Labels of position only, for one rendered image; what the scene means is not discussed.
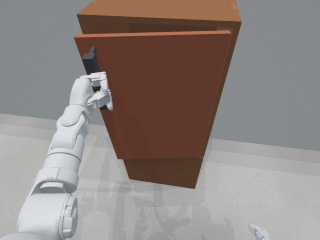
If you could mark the left robot upper arm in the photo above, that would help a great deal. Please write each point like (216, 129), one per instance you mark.
(47, 216)

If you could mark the handle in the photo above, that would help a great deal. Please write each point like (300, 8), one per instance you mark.
(91, 66)

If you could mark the right robot hand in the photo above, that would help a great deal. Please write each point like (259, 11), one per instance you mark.
(260, 234)

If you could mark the cupboard door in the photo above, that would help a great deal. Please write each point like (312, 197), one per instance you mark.
(163, 86)

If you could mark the left robot hand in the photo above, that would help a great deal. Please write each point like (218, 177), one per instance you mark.
(82, 93)

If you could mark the robot left forearm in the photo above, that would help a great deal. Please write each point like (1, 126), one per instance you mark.
(59, 174)

